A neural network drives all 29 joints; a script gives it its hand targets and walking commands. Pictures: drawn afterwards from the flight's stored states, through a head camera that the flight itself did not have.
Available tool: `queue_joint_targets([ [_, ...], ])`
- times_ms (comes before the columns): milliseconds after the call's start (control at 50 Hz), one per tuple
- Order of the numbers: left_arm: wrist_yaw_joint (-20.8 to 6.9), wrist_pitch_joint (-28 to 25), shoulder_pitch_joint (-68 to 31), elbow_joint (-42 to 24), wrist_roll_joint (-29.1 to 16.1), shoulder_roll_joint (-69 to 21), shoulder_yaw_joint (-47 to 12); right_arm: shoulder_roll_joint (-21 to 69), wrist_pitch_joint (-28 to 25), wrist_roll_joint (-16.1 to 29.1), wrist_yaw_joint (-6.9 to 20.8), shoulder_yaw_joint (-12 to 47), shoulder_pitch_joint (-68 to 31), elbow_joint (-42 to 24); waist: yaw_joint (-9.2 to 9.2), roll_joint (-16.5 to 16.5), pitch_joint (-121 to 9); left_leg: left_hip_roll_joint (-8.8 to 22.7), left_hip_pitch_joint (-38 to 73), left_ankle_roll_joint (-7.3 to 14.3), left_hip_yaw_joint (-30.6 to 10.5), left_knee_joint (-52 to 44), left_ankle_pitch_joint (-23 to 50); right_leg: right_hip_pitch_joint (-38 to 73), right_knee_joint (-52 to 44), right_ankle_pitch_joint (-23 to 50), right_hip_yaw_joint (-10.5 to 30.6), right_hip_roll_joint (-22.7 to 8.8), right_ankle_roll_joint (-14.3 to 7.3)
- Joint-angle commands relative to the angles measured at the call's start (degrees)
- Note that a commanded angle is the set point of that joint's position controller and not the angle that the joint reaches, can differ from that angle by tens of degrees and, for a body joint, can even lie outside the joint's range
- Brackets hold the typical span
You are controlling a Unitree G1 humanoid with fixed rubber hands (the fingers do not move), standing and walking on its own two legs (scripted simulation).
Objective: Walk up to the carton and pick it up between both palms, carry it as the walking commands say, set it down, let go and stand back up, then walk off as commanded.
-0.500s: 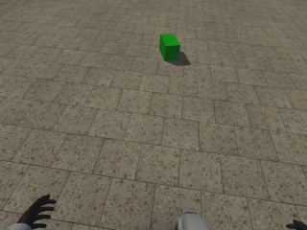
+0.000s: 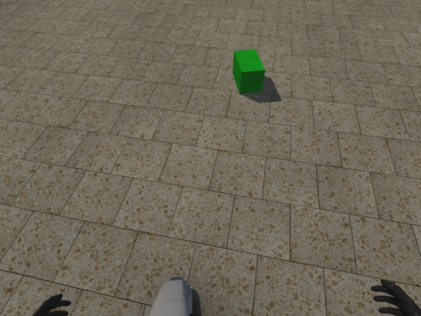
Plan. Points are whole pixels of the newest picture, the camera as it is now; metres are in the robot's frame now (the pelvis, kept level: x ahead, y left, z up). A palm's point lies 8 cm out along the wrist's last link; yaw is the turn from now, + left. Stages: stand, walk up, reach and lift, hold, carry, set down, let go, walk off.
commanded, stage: walk up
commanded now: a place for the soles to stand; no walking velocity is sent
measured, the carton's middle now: (247, 71) +1.80 -0.12 -0.68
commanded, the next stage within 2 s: none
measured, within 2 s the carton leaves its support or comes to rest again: neither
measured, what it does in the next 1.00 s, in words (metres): walks ahead: left foot, then right foot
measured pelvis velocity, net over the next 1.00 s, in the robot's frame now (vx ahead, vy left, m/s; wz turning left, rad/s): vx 0.56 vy -0.06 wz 0.01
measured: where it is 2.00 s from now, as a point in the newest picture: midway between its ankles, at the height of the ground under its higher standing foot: (254, 158)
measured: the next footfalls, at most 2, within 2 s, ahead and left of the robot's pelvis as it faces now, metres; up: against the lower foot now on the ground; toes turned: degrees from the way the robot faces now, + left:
left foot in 0.10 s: +0.27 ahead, +0.14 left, +0.00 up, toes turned +7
right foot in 0.52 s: +0.48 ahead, -0.17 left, +0.00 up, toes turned -9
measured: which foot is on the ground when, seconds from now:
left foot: up 0.00-0.08, down 0.10-0.54, up 0.56-0.94, down 0.96-1.00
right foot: down 0.00-0.12, up 0.14-0.50, down 0.52-0.96, up 0.98-1.00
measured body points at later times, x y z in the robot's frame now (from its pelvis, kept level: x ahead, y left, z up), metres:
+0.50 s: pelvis +0.30 -0.02 -0.01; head +0.31 -0.03 +0.44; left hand +0.51 +0.29 -0.06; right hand +0.31 -0.40 -0.09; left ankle +0.23 +0.13 -0.74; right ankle +0.43 -0.16 -0.73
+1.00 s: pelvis +0.56 -0.06 -0.02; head +0.58 -0.06 +0.43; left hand +0.60 +0.29 -0.11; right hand +0.75 -0.38 -0.08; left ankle +0.68 +0.04 -0.74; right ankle +0.45 -0.16 -0.72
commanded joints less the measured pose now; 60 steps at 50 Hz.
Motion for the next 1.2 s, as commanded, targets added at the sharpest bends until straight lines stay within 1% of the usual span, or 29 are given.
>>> queue_joint_targets([
  [0,0.2,-0.9,-4.9,-4.2,0.0,12.8,2.4,-8.0,-0.6,0.5,0.7,-2.1,-4.0,-4.0,-2.18,-6.5,0.5,-2.1,12.4,0.7,0.9,-4.8,6.1,-11.2,-12.9,-0.4,9.0,-14.4,-7.4],
  [40,0.6,-0.5,-4.5,-3.7,0.1,13.2,2.0,-8.4,-0.6,0.8,0.6,-2.3,-3.2,-3.8,-3.43,-5.9,0.9,-3.2,16.9,2.1,1.5,-7.2,2.9,-9.8,-9.7,7.2,8.4,-15.6,-7.3],
  [80,0.9,-0.1,-1.3,-3.6,0.1,11.0,0.7,-11.1,-1.2,0.0,-0.5,-3.6,7.8,-0.9,-8.18,1.6,-6.4,-6.9,34.1,5.4,4.1,-10.7,-6.2,-10.7,13.2,19.6,2.5,-10.4,-5.0],
  [100,1.3,-0.1,-0.6,-5.0,-0.4,7.6,-0.9,-14.8,-1.5,-1.7,-1.5,-5.2,16.2,0.2,-11.87,8.5,-12.2,3.3,46.1,8.8,-8.9,-12.7,-15.5,-21.5,31.4,12.8,-0.2,-7.4,-2.5],
  [120,1.3,-0.3,2.8,-7.0,-1.1,7.8,-0.8,-20.6,-1.8,-0.3,-2.1,-6.3,15.4,-2.5,-10.57,13.9,-16.8,18.4,53.4,16.4,-36.2,-21.9,-29.7,-36.5,44.2,-9.6,2.5,-0.9,0.4],
  [140,1.6,-0.1,0.4,-4.9,-0.6,13.6,0.4,-18.7,-1.6,2.1,-2.3,-6.2,11.1,-3.4,-9.55,2.4,-14.6,17.8,46.4,17.9,-34.7,-23.7,-34.7,-36.8,49.5,-7.2,8.6,-4.8,0.8],
  [180,0.9,-0.4,0.8,-3.6,-0.4,12.9,0.7,-14.9,-1.8,2.1,-2.9,-4.2,5.9,-4.7,-5.95,0.1,-7.7,13.8,34.5,15.4,-23.3,-24.5,-27.8,-35.4,45.9,-3.9,9.4,-9.0,1.4],
  [220,-0.2,0.3,1.7,-2.7,0.1,11.7,0.7,-13.5,-2.4,1.7,-2.9,-3.5,3.6,-4.9,-4.24,2.7,-3.8,10.5,25.1,12.8,-13.4,-27.0,-20.8,-30.1,36.5,-3.1,9.0,-12.0,2.7],
  [260,-1.1,1.0,-0.5,-3.1,0.3,9.9,0.9,-14.3,-2.9,0.8,-2.4,-3.5,3.7,-5.0,-4.15,4.5,-2.5,8.7,21.4,13.3,-9.0,-28.3,-19.5,-27.3,28.8,-1.7,6.6,-11.4,3.8],
  [340,-2.6,1.6,-7.2,-3.5,0.9,8.4,1.6,-15.0,-3.0,0.8,-1.6,-3.6,3.7,-5.1,-4.52,4.4,-1.1,7.0,19.6,11.5,-4.9,-29.1,-24.1,-25.4,17.7,8.6,4.3,-10.9,4.0],
  [420,-3.1,1.6,-11.9,-3.3,0.6,7.5,2.2,-15.5,-2.4,0.8,-1.7,-3.4,3.5,-3.8,-4.32,4.0,0.2,6.3,18.6,9.7,-2.3,-28.0,-20.7,-18.7,11.8,13.4,1.7,-9.3,2.9],
  [480,-2.4,1.4,-9.9,-2.3,0.7,7.8,2.8,-15.0,-2.1,0.4,-2.2,-3.1,4.7,-2.4,-2.28,2.1,-0.8,6.2,19.9,8.6,-0.8,-18.8,-11.3,-10.4,8.1,8.5,-0.5,-7.1,1.7],
  [500,-1.8,1.1,-5.1,-1.1,1.0,9.1,3.6,-13.6,-2.1,0.1,-2.4,-2.7,5.8,-2.2,0.20,-1.1,-3.3,4.2,17.4,7.4,1.9,-8.8,-2.4,-1.2,6.6,5.0,-0.8,-5.5,0.8],
  [520,-0.8,0.5,4.7,0.9,1.4,12.7,5.3,-10.6,-2.1,-0.4,-2.5,-1.8,6.5,-3.0,4.65,-11.2,-8.6,-0.3,9.0,5.6,5.2,11.9,-1.3,12.3,4.0,-3.5,7.5,-10.1,-1.1],
  [540,0.3,0.2,7.0,-0.6,0.8,20.1,6.7,-7.4,-2.4,0.9,-2.8,-0.6,9.3,-5.1,4.69,-26.0,-13.9,-8.8,-8.6,2.7,3.3,28.1,-25.5,21.0,-8.1,-14.6,38.2,-27.4,-7.2],
  [560,0.8,0.3,2.6,-2.4,-0.2,19.6,6.3,-12.4,-1.7,1.7,-3.8,-1.3,7.4,-3.4,3.55,-13.2,-11.8,-6.7,-9.9,2.7,-7.0,33.0,-23.4,16.8,-9.1,-14.1,39.9,-28.5,-8.8],
  [600,1.5,0.2,-2.7,-3.0,-0.8,14.4,4.7,-12.6,-1.6,1.3,-3.6,-1.7,7.4,-1.8,-0.25,-6.5,-6.1,-2.5,-7.1,3.1,-7.7,28.6,-16.1,7.9,-6.0,-1.0,23.5,-22.9,-9.2],
  [660,1.6,-0.9,-3.1,-3.3,-0.6,11.1,3.4,-10.7,-0.8,0.3,-2.3,-1.7,8.9,0.1,-2.15,-9.0,-3.4,-0.8,-0.8,0.5,-4.8,20.6,-11.3,-1.3,-8.3,12.5,12.3,-19.0,-8.3],
  [740,1.6,-1.2,-1.2,-4.1,-0.3,11.7,3.1,-8.5,0.3,0.0,-0.8,-1.1,2.3,-1.8,-1.15,-9.2,-1.5,-1.1,-0.9,-0.7,-2.3,8.3,-5.9,-1.7,-10.2,13.3,7.9,-17.7,-8.0],
  [820,1.3,-0.6,0.2,-4.4,-0.1,11.8,2.6,-6.6,0.7,0.3,0.0,-0.7,-3.3,-3.3,-0.59,-8.0,-0.6,-3.9,6.3,0.5,1.1,-3.0,1.7,-3.1,-9.6,13.0,4.2,-15.8,-5.3],
  [880,1.8,0.1,0.3,-4.6,0.1,12.6,2.3,-6.7,0.7,0.5,0.0,-1.0,-3.9,-4.0,-1.54,-7.7,0.3,-5.2,11.9,1.9,1.7,-5.7,-0.3,-4.2,-8.1,10.3,4.6,-17.5,-6.4],
  [920,2.0,0.4,0.2,-4.9,0.0,12.3,1.6,-7.9,0.4,0.4,-0.5,-1.6,1.0,-3.1,-4.63,-4.5,-1.9,-7.7,22.0,3.7,3.3,-9.7,-4.2,-5.1,2.2,19.5,2.2,-16.1,-5.6],
  [940,2.1,0.7,1.6,-5.2,-0.3,10.2,0.5,-10.2,-0.1,-0.6,-1.3,-2.7,8.2,-1.5,-7.77,0.5,-6.8,-7.4,33.7,6.1,1.7,-10.9,-7.9,-9.8,16.0,21.3,-0.7,-12.9,-4.0],
  [960,2.4,0.5,3.3,-7.2,-0.9,6.2,-1.2,-15.6,-0.4,-1.6,-2.4,-4.7,15.5,-1.5,-11.06,10.7,-13.8,7.4,47.2,11.7,-19.3,-13.9,-17.4,-23.3,34.7,10.5,-3.2,-8.4,-1.0],
  [980,2.3,0.5,4.1,-8.0,-1.0,9.0,-0.3,-19.5,-0.5,0.6,-2.9,-5.6,14.3,-3.4,-10.22,10.8,-14.0,16.6,49.0,18.2,-39.1,-22.3,-24.7,-35.2,43.6,-11.0,2.1,-2.4,1.1],
  [1000,2.7,0.9,2.7,-6.1,-0.6,12.8,0.7,-17.0,-0.5,2.5,-3.0,-5.1,10.5,-3.9,-8.66,0.9,-11.2,15.9,42.4,18.7,-34.0,-22.4,-27.2,-34.7,47.9,-7.9,7.7,-6.6,1.4],
  [1040,2.1,0.7,4.2,-4.8,-0.1,11.2,0.7,-13.4,-0.7,2.4,-3.4,-3.6,6.0,-5.1,-5.10,0.4,-5.0,11.5,31.0,15.6,-22.6,-23.4,-22.3,-32.8,43.5,-5.2,9.0,-9.8,1.6],
  [1080,0.9,1.1,6.0,-3.4,0.3,9.8,0.7,-12.5,-1.2,1.4,-3.1,-3.1,3.2,-5.6,-3.68,4.3,-2.2,7.4,22.3,13.3,-13.1,-25.3,-17.2,-26.7,34.5,-4.1,7.4,-11.4,2.8],
  [1180,-0.7,1.6,-1.5,-4.2,0.9,8.3,1.6,-14.3,-2.0,0.4,-2.0,-3.7,4.5,-5.9,-4.94,5.6,-0.9,6.0,18.2,12.9,-9.1,-26.2,-23.0,-23.5,20.0,4.4,4.4,-10.7,3.7],
])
